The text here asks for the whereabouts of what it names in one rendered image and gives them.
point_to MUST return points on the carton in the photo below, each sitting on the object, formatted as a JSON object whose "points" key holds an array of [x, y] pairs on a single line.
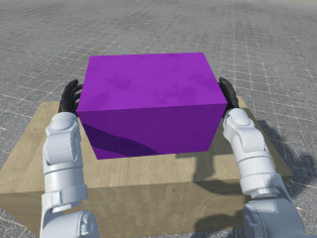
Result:
{"points": [[150, 104]]}

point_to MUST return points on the robot left forearm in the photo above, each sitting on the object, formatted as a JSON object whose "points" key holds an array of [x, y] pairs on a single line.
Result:
{"points": [[63, 167]]}

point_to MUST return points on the left robot upper arm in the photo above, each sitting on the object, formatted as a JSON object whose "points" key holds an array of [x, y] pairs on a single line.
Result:
{"points": [[79, 224]]}

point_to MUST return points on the robot right forearm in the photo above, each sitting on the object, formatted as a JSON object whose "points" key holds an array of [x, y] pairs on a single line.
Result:
{"points": [[258, 176]]}

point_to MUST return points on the robot right hand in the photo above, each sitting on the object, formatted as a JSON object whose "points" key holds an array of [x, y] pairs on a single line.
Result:
{"points": [[229, 93]]}

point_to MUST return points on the right robot upper arm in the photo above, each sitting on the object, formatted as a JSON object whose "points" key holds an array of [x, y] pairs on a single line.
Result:
{"points": [[272, 218]]}

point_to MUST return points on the pedestal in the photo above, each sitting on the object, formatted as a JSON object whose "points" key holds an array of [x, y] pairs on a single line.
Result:
{"points": [[136, 196]]}

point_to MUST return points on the robot left hand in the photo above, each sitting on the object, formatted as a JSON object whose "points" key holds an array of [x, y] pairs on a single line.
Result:
{"points": [[68, 98]]}

